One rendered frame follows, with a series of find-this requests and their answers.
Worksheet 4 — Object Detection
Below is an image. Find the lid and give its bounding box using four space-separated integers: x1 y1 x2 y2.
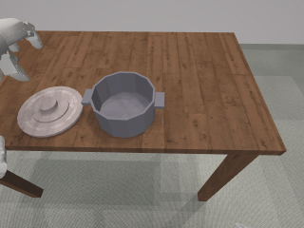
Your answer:
17 86 84 138

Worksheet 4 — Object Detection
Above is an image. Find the table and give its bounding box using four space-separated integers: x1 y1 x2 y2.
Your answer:
0 30 287 201

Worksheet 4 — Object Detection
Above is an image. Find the pot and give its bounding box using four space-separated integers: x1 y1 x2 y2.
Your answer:
81 71 165 138

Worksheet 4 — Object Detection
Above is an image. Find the knob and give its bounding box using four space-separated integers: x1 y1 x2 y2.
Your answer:
38 96 58 113

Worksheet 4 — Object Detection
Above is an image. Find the robot left hand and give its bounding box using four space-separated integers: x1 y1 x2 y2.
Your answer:
0 18 43 82

